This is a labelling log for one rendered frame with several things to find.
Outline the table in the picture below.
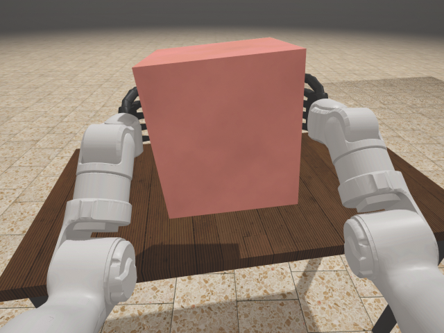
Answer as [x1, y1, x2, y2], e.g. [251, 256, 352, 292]
[0, 133, 444, 333]

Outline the left robot upper arm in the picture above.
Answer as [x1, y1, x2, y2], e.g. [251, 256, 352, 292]
[0, 237, 137, 333]

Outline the robot left forearm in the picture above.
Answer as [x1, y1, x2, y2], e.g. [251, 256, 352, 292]
[46, 113, 144, 295]

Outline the left robot hand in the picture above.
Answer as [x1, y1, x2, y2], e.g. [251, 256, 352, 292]
[118, 87, 150, 142]

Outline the right robot hand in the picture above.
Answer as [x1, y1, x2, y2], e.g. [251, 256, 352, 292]
[302, 74, 328, 131]

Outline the carton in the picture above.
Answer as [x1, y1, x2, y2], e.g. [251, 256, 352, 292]
[132, 37, 307, 219]

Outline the right robot upper arm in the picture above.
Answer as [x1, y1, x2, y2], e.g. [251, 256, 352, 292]
[343, 207, 444, 333]

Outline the robot right forearm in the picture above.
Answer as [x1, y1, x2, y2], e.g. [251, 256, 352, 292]
[307, 99, 439, 261]

